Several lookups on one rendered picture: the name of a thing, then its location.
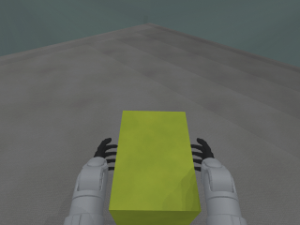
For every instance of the robot right hand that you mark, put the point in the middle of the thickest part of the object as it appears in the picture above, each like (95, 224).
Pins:
(206, 152)

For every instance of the robot right forearm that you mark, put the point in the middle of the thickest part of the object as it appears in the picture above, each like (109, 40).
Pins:
(220, 194)

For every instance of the carton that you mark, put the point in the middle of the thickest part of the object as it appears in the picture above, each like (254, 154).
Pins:
(154, 180)

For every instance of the robot left forearm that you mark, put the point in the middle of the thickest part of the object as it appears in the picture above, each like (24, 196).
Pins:
(89, 194)

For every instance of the robot left hand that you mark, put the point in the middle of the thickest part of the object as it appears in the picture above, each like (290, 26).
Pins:
(101, 152)

